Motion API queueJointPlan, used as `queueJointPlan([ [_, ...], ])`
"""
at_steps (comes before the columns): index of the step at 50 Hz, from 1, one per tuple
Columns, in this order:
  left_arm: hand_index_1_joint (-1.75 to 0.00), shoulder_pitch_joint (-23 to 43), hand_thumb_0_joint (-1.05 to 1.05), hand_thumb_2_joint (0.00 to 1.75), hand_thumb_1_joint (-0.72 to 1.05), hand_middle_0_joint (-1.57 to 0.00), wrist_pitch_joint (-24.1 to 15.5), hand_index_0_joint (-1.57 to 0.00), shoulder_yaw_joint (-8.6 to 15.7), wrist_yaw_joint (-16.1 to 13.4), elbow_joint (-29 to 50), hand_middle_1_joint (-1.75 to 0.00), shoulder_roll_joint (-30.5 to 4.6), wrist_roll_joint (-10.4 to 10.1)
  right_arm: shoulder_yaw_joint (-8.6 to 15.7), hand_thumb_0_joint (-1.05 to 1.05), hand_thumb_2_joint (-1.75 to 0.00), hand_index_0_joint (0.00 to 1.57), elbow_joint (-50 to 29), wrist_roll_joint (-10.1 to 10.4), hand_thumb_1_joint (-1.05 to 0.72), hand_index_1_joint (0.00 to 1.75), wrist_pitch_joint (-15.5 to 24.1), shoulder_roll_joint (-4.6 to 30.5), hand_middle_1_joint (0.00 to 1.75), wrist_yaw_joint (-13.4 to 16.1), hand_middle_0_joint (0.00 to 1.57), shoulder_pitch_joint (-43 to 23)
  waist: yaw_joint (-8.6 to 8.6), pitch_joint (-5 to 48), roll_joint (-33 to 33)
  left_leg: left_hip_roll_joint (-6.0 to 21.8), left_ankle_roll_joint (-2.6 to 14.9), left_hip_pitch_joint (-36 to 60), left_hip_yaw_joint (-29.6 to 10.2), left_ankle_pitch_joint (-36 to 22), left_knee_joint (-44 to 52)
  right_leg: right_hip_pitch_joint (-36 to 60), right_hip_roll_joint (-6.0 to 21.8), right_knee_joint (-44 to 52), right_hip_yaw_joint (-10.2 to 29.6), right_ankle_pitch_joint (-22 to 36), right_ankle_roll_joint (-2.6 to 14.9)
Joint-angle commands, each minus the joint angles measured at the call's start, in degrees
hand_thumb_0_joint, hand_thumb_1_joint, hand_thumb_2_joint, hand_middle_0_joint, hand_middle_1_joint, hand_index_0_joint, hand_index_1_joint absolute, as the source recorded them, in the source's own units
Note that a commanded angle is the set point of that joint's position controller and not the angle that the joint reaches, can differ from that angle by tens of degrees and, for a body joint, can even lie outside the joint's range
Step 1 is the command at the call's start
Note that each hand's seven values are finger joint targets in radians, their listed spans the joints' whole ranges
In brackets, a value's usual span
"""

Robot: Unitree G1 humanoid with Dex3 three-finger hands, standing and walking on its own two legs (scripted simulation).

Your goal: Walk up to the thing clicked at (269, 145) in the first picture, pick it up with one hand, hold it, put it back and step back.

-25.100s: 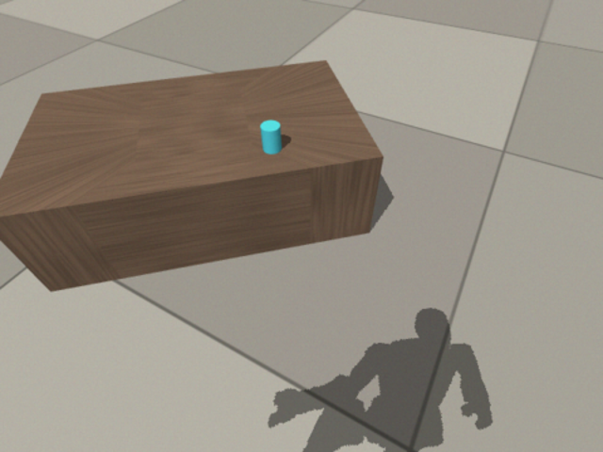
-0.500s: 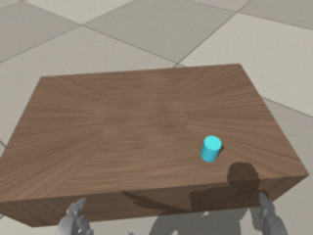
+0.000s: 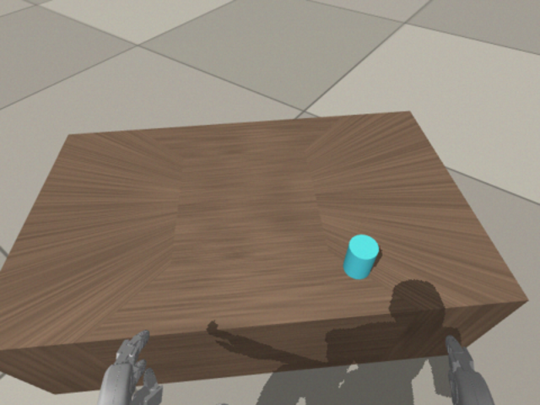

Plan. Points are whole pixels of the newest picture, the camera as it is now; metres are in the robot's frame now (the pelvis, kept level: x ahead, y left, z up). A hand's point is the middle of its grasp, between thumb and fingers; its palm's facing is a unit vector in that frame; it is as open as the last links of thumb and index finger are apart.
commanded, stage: stand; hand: right
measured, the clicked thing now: (360, 257) +0.51 -0.19 -0.25
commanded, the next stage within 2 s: none
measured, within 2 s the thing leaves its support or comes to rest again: neither
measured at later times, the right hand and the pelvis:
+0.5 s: hand out of the picture +0.07 -0.25 -0.12, palm faces +0.00 +0.93 -0.37, open 8.0 cm; pelvis +0.01 +0.00 +0.03, yaw -1 degrees
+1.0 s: hand out of the picture +0.06 -0.23 -0.10, palm faces +0.01 +0.93 -0.37, open 7.4 cm; pelvis +0.00 +0.02 +0.06, yaw -1 degrees
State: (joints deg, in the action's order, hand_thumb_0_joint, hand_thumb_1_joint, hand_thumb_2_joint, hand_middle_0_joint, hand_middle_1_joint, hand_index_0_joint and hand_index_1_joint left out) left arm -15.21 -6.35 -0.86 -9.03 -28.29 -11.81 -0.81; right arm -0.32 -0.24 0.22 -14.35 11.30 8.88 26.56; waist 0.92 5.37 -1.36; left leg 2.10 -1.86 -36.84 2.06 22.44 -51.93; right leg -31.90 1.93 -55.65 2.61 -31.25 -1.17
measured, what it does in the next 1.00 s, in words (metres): rises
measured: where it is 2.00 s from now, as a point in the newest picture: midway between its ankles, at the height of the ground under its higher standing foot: outside the picture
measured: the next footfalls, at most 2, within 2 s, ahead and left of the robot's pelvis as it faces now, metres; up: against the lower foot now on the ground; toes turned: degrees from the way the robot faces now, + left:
none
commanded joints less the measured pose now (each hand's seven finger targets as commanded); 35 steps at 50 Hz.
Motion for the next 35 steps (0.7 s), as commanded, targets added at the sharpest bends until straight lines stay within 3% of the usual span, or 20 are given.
queueJointPlan([
  [1,-0.30,3.03,0.00,0.90,0.90,-0.20,-3.58,-0.20,2.81,-0.78,8.77,-0.30,-6.94,0.31,3.07,0.00,-0.37,0.20,-11.13,-0.44,0.23,0.30,2.26,5.76,0.30,0.41,0.20,-1.13,-0.04,5.83,0.04,-1.77,1.43,9.92,2.27,-9.20,7.65,-2.13,-1.71,10.36,-2.37,15.39,0.87],
  [2,-0.30,3.42,0.00,0.90,0.90,-0.20,-3.67,-0.20,2.67,-0.75,8.83,-0.30,-6.84,0.28,2.39,0.00,-0.45,0.20,-10.65,-0.40,0.15,0.30,2.17,5.01,0.30,0.31,0.20,-1.19,0.05,5.75,0.60,-1.78,1.40,10.29,2.36,-9.87,7.51,-1.79,-1.60,10.43,-2.30,16.13,0.78],
  [3,-0.30,5.65,0.00,0.90,0.90,-0.20,-0.19,-0.20,3.96,2.66,-4.11,-0.30,-15.51,7.41,5.84,0.00,-0.53,0.20,9.46,-6.40,0.07,0.30,8.66,16.08,0.30,-3.11,0.20,-10.31,-2.00,-1.40,1.12,1.51,4.69,15.86,-2.43,-10.46,7.82,1.80,0.91,12.78,1.93,22.37,3.96],
  [4,-0.30,4.18,0.00,0.90,0.90,-0.20,1.03,-0.20,5.30,3.95,-5.04,-0.30,-15.66,7.37,6.38,0.00,-0.61,0.20,16.31,-6.36,-0.01,0.30,11.27,15.54,0.30,-4.56,0.20,-8.38,-1.57,2.25,0.08,2.09,6.52,17.55,-2.70,-11.67,6.84,3.68,1.15,12.68,1.69,24.34,4.59],
  [5,-0.30,4.30,0.00,0.90,0.90,-0.20,1.47,-0.20,5.37,4.50,-5.24,-0.30,-15.81,7.07,6.32,0.00,-0.69,0.20,18.14,-6.05,-0.09,0.30,12.71,15.51,0.30,-5.38,0.20,-9.66,-1.06,1.85,-0.53,2.33,7.10,16.71,-3.21,-12.69,6.54,4.14,1.39,12.96,2.15,25.07,5.28],
  [8,-0.30,6.11,0.00,0.90,0.90,-0.20,2.48,-0.20,5.31,6.13,-6.79,-0.30,-16.05,4.82,5.19,0.00,-0.90,0.20,23.59,-4.09,-0.33,0.30,15.08,14.65,0.30,-7.40,0.20,-11.21,-0.52,1.39,-0.95,2.09,6.10,15.00,-2.73,-13.19,8.58,8.64,1.37,14.75,2.66,22.19,5.45],
  [10,-0.30,5.80,0.00,0.90,0.90,-0.20,2.95,-0.20,5.33,6.93,-8.09,-0.30,-16.60,3.71,5.47,0.00,-0.90,0.20,27.78,-3.32,-0.49,0.30,15.52,15.34,0.30,-7.74,0.20,-12.50,-0.67,1.94,1.59,2.37,5.60,17.27,-3.51,-13.27,9.68,7.60,1.03,15.78,3.58,19.07,5.29],
  [12,-0.30,5.76,0.00,0.90,0.90,-0.20,3.43,-0.20,5.13,7.39,-10.68,-0.30,-16.16,3.57,5.42,0.00,-0.90,0.20,31.65,-3.05,-0.65,0.30,15.92,15.26,0.30,-7.65,0.20,-13.68,-0.94,-0.01,0.88,2.80,5.44,19.07,-4.17,-9.22,11.54,5.32,0.67,18.22,4.26,13.09,5.20],
  [13,-0.30,6.07,0.00,0.90,0.90,-0.20,3.63,-0.20,5.12,7.56,-11.53,-0.30,-16.12,3.60,5.51,0.00,-0.90,0.20,33.37,-3.12,-0.73,0.30,16.18,15.44,0.30,-7.61,0.20,-13.84,-0.93,0.25,1.31,3.37,5.54,20.00,-4.80,-9.41,12.27,5.65,0.47,18.08,3.79,12.78,5.18],
  [15,-0.30,5.56,0.00,0.90,0.90,-0.20,3.85,-0.20,5.15,7.76,-13.41,-0.30,-16.02,3.93,5.64,0.00,-0.90,0.20,36.15,-3.30,-0.89,0.30,16.39,16.44,0.30,-7.70,0.20,-15.27,-0.51,-2.02,2.21,4.11,5.84,17.81,-6.53,-3.53,15.25,6.75,0.27,19.56,3.75,10.03,5.17],
  [18,-0.30,6.14,0.00,0.90,0.90,-0.20,3.97,-0.20,5.46,7.99,-15.77,-0.30,-16.98,3.65,5.38,0.00,-0.90,0.20,40.37,-3.07,-0.90,0.30,16.64,16.76,0.30,-7.54,0.20,-15.34,-1.09,-4.50,0.79,3.58,5.40,19.61,-5.48,-4.00,16.81,6.41,1.05,22.71,5.75,11.26,5.53],
  [23,-0.30,4.82,0.00,0.90,0.90,-0.20,4.22,-0.20,5.41,7.54,-20.30,-0.30,-17.87,2.89,5.17,0.00,-0.90,0.20,47.10,-2.41,-0.90,0.30,16.79,17.29,0.30,-7.19,0.20,-14.61,-1.26,-1.59,-0.77,3.76,4.80,24.50,-4.09,-17.59,16.59,12.79,2.48,25.33,6.21,23.59,4.68],
  [30,-0.30,4.91,0.00,0.90,0.90,-0.20,5.10,-0.20,4.84,7.15,-25.74,-0.30,-18.54,2.04,4.15,0.00,-0.90,0.20,54.52,-1.98,-0.90,0.30,16.34,17.90,0.30,-6.80,0.20,-15.12,-1.41,-3.73,-0.82,4.35,3.89,27.53,-3.29,-20.56,21.93,18.08,3.19,30.87,5.72,27.56,3.97],
  [35,-0.30,5.59,0.00,0.90,0.90,-0.20,5.32,-0.20,4.34,7.29,-28.45,-0.30,-18.04,1.76,3.44,0.00,-0.90,0.20,57.87,-1.78,-0.90,0.30,16.35,18.08,0.30,-6.82,0.20,-16.76,-1.12,-6.29,1.22,4.94,3.28,28.76,-3.95,-20.35,26.58,19.74,2.82,33.45,4.33,26.23,3.26],
])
